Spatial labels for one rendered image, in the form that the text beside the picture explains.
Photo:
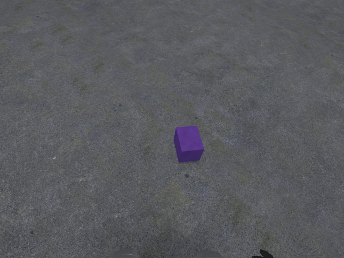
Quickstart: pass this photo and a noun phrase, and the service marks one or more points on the carton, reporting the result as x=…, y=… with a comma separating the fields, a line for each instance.
x=188, y=144

